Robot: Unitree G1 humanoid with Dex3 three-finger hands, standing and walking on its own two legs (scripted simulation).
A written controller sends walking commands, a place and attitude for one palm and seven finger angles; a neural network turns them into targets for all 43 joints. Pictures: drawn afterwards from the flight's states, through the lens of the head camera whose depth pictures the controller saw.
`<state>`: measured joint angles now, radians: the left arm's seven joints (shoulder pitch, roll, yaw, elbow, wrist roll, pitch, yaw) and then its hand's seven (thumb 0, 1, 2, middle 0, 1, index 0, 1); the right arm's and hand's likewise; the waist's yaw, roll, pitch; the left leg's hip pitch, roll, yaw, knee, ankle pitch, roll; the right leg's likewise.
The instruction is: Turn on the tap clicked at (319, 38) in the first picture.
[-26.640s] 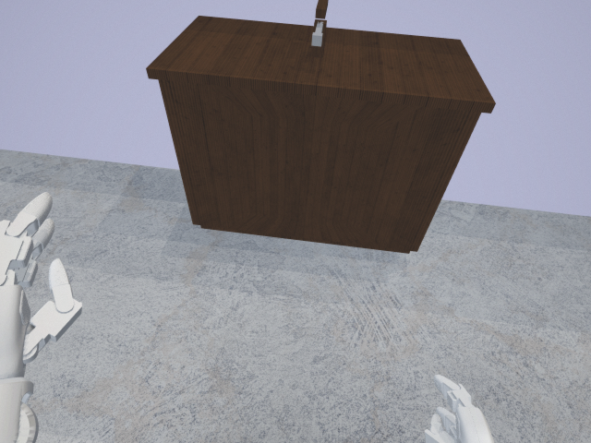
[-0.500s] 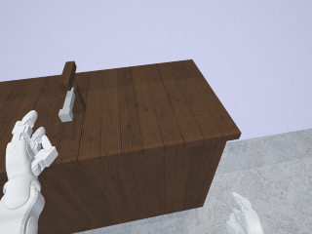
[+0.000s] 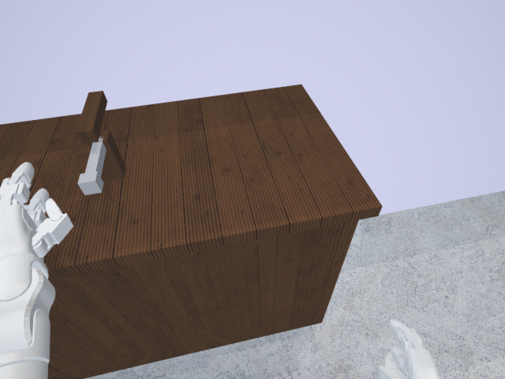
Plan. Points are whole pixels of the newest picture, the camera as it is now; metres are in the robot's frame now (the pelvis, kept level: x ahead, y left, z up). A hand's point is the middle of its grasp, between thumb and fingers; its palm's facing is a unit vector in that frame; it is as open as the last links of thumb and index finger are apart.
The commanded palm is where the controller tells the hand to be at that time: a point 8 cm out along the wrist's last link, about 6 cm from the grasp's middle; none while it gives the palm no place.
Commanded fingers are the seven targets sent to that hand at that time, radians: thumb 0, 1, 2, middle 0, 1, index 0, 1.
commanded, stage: reach beside the lever's end, fingers flat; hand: left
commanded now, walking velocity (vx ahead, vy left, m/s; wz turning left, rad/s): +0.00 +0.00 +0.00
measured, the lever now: (91, 183) +0.38 +0.32 +0.12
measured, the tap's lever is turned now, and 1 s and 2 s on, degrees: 0 0 12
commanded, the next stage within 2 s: push the lever round in 0.86 s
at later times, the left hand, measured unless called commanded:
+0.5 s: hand (62, 204) +0.33 +0.34 +0.12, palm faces +0.56 -0.83 -0.10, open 7.8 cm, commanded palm +0.29 +0.37 +0.12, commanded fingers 0.00 0.90 0.90 -0.15 -0.15 -0.15 -0.15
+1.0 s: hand (65, 205) +0.33 +0.34 +0.11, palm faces +0.53 -0.84 -0.09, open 7.8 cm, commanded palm +0.29 +0.37 +0.12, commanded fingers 0.00 0.90 0.90 -0.15 -0.15 -0.15 -0.15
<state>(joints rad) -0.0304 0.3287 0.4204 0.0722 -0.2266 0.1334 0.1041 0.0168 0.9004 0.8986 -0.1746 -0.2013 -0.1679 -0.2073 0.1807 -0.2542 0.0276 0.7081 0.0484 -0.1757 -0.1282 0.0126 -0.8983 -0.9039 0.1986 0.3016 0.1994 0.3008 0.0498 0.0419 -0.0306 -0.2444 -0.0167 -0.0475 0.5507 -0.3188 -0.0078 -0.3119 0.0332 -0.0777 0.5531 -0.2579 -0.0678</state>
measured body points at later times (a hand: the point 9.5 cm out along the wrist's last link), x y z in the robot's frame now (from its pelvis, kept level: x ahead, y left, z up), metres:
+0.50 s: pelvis +0.00 +0.01 +0.00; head +0.02 +0.00 +0.45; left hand +0.29 +0.38 +0.12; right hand +0.14 -0.24 -0.11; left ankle -0.02 +0.13 -0.73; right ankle +0.02 -0.07 -0.73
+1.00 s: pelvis +0.01 +0.02 +0.00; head +0.02 +0.01 +0.45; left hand +0.30 +0.38 +0.12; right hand +0.15 -0.23 -0.10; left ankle -0.02 +0.13 -0.73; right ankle +0.02 -0.07 -0.73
